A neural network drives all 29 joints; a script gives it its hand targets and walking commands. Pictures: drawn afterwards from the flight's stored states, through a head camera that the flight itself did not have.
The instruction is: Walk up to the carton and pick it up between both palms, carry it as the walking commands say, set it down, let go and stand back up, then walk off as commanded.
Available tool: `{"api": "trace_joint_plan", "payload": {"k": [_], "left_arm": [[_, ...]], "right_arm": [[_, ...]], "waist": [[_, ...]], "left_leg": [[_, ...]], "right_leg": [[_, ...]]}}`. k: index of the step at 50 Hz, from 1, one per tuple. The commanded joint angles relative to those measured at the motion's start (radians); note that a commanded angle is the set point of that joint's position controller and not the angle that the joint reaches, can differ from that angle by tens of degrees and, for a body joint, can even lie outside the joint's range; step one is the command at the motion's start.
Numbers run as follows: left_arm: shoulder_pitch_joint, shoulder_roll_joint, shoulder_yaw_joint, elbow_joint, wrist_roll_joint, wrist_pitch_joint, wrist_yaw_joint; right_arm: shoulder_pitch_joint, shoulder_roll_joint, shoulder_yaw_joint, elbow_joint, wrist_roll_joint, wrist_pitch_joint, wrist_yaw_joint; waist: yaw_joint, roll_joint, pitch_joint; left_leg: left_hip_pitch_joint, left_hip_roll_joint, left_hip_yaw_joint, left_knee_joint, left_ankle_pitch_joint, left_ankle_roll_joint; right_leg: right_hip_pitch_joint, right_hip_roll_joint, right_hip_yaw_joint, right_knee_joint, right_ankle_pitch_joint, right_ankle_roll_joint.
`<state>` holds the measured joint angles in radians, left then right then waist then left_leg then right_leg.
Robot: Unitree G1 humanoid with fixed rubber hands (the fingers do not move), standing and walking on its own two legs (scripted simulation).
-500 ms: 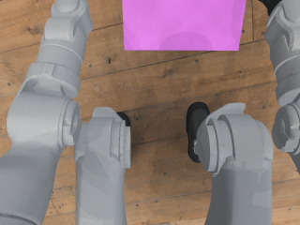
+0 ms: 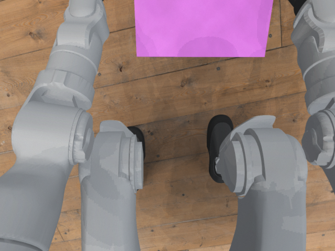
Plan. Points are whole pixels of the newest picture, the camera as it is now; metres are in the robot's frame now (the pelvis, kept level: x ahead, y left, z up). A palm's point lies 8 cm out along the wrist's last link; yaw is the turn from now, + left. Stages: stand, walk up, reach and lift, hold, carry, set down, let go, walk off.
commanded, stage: reach and lift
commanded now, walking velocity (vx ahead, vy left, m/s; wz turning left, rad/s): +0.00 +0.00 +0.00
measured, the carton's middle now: out of the picture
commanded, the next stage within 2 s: none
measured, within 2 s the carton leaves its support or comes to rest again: leaves its support in 1.28 s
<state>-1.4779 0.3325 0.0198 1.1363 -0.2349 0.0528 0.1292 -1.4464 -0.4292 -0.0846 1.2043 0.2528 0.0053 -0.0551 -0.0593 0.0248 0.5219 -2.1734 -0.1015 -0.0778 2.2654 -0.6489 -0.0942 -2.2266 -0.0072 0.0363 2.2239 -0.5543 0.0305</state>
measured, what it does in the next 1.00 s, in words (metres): stands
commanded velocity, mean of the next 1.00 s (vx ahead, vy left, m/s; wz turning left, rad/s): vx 0.00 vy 0.00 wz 0.00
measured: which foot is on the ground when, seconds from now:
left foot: down 0.00-1.00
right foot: down 0.00-1.00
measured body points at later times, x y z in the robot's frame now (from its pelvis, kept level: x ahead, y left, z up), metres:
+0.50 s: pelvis -0.01 +0.00 +0.00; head +0.38 -0.02 +0.23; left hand +0.55 +0.10 -0.21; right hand +0.53 -0.22 -0.21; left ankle +0.10 +0.13 -0.33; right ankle +0.12 -0.13 -0.33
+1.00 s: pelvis +0.00 +0.00 -0.01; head +0.37 -0.02 +0.23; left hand +0.55 +0.10 -0.21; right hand +0.53 -0.22 -0.21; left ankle +0.10 +0.13 -0.33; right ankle +0.12 -0.13 -0.33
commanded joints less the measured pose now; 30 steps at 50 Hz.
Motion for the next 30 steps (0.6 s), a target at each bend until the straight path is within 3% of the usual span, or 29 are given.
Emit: {"api": "trace_joint_plan", "payload": {"k": [1, 2, 3, 4, 8, 11, 13, 15, 17, 18, 19, 20, 21, 26, 27, 28, 29, 30], "left_arm": [[-0.328, 0.068, 0.003, -0.181, 0.009, -0.057, 0.007], [-0.332, 0.062, 0.008, -0.156, 0.019, -0.055, 0.007], [-0.34, 0.037, -0.007, -0.16, -0.002, -0.052, 0.001], [-0.351, 0.049, 0.0, -0.153, 0.006, -0.051, 0.002], [-0.37, 0.034, -0.009, -0.136, 0.014, -0.044, 0.007], [-0.345, -0.032, -0.006, -0.095, 0.021, -0.039, 0.0], [-0.381, -0.024, 0.017, -0.122, 0.046, -0.052, 0.01], [-0.403, -0.051, -0.006, -0.139, 0.05, -0.059, 0.005], [-0.426, -0.11, -0.023, -0.123, 0.038, -0.059, -0.006], [-0.418, -0.15, -0.017, -0.123, 0.045, -0.058, -0.017], [-0.449, -0.194, -0.031, -0.124, 0.043, -0.058, -0.03], [-0.468, -0.27, -0.054, -0.126, 0.037, -0.057, -0.047], [-0.486, -0.338, -0.064, -0.133, 0.052, -0.053, -0.066], [-0.585, -0.701, -0.114, -0.154, 0.05, -0.019, -0.168], [-0.59, -0.734, -0.117, -0.159, 0.063, -0.012, -0.184], [-0.608, -0.745, -0.105, -0.153, 0.068, -0.001, -0.198], [-0.6, -0.773, -0.1, -0.143, 0.076, 0.006, -0.206], [-0.596, -0.786, -0.105, -0.18, 0.076, 0.005, -0.209]], "right_arm": [[-0.348, -0.099, 0.0, -0.147, 0.01, -0.041, 0.002], [-0.378, -0.106, 0.004, -0.158, 0.011, -0.044, 0.001], [-0.366, -0.103, 0.003, -0.136, -0.001, -0.044, -0.002], [-0.365, -0.097, 0.011, -0.114, -0.001, -0.04, -0.008], [-0.364, -0.104, -0.012, -0.05, -0.033, -0.04, -0.009], [-0.372, -0.07, 0.001, -0.045, -0.05, -0.046, -0.003], [-0.418, -0.024, 0.025, -0.076, -0.024, -0.046, 0.007], [-0.409, 0.032, 0.036, -0.07, -0.034, -0.042, 0.016], [-0.449, 0.086, 0.075, -0.092, -0.013, -0.043, 0.029], [-0.428, 0.138, 0.066, -0.08, -0.028, -0.039, 0.033], [-0.482, 0.18, 0.083, -0.097, -0.026, -0.037, 0.044], [-0.472, 0.262, 0.095, -0.073, -0.027, -0.031, 0.058], [-0.487, 0.321, 0.091, -0.083, -0.029, -0.028, 0.077], [-0.634, 0.676, 0.172, -0.165, -0.029, 0.011, 0.174], [-0.628, 0.705, 0.168, -0.159, -0.04, 0.024, 0.189], [-0.63, 0.728, 0.159, -0.153, -0.04, 0.034, 0.202], [-0.641, 0.76, 0.167, -0.179, -0.034, 0.04, 0.214], [-0.664, 0.773, 0.17, -0.187, -0.02, 0.043, 0.22]], "waist": [[-0.024, 0.026, -1.34], [-0.029, 0.019, -1.345], [-0.055, 0.012, -1.354], [-0.042, 0.005, -1.328], [-0.079, 0.04, -1.287], [-0.082, 0.012, -1.274], [-0.022, 0.01, -1.278], [-0.036, 0.017, -1.301], [-0.027, 0.011, -1.287], [-0.046, 0.002, -1.268], [-0.037, 0.007, -1.271], [-0.048, 0.005, -1.277], [-0.065, 0.035, -1.268], [-0.063, 0.038, -1.231], [-0.06, 0.05, -1.203], [-0.07, 0.027, -1.192], [-0.047, 0.055, -1.19], [-0.051, 0.042, -1.193]], "left_leg": [[0.421, 0.032, 0.129, -0.18, 0.422, 0.039], [0.408, 0.031, 0.131, -0.177, 0.414, 0.033], [0.413, 0.028, 0.127, -0.183, 0.409, 0.033], [0.392, 0.03, 0.13, -0.178, 0.394, 0.03], [0.419, 0.026, 0.11, -0.193, 0.363, 0.021], [0.438, 0.012, 0.104, -0.191, 0.385, 0.02], [0.437, 0.007, 0.117, -0.19, 0.395, 0.031], [0.47, 0.008, 0.114, -0.193, 0.443, 0.026], [0.463, 0.003, 0.115, -0.204, 0.405, 0.034], [0.451, -0.001, 0.119, -0.199, 0.403, 0.034], [0.442, -0.003, 0.125, -0.194, 0.4, 0.032], [0.452, -0.009, 0.119, -0.189, 0.419, 0.035], [0.454, -0.011, 0.13, -0.186, 0.403, 0.03], [0.399, -0.038, 0.132, -0.183, 0.38, 0.042], [0.403, -0.04, 0.131, -0.187, 0.387, 0.04], [0.377, -0.039, 0.127, -0.182, 0.35, 0.047], [0.406, -0.039, 0.132, -0.181, 0.355, 0.051], [0.397, -0.037, 0.132, -0.184, 0.342, 0.059]], "right_leg": [[0.646, 0.008, -0.051, -0.14, 0.48, -0.002], [0.673, 0.01, -0.051, -0.147, 0.48, -0.002], [0.687, 0.008, -0.061, -0.145, 0.482, 0.0], [0.674, 0.011, -0.052, -0.155, 0.462, 0.002], [0.613, 0.007, -0.058, -0.147, 0.411, -0.01], [0.599, 0.01, -0.062, -0.149, 0.413, -0.011], [0.617, 0.014, -0.051, -0.153, 0.422, -0.01], [0.627, 0.024, -0.059, -0.149, 0.46, -0.002], [0.622, 0.027, -0.066, -0.153, 0.424, -0.004], [0.617, 0.032, -0.07, -0.156, 0.436, -0.002], [0.621, 0.032, -0.064, -0.163, 0.425, -0.005], [0.623, 0.038, -0.067, -0.15, 0.452, -0.006], [0.613, 0.044, -0.074, -0.156, 0.433, -0.009], [0.584, 0.067, -0.08, -0.141, 0.408, -0.023], [0.555, 0.065, -0.083, -0.135, 0.408, -0.022], [0.547, 0.068, -0.09, -0.127, 0.383, -0.022], [0.525, 0.065, -0.091, -0.122, 0.369, -0.028], [0.529, 0.068, -0.104, -0.121, 0.354, -0.023]]}}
